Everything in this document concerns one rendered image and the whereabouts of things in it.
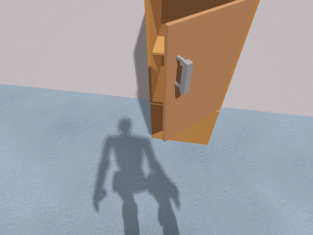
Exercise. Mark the handle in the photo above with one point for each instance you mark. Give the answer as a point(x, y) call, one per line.
point(186, 75)

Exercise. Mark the cupboard door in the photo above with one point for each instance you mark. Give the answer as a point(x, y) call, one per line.
point(211, 40)

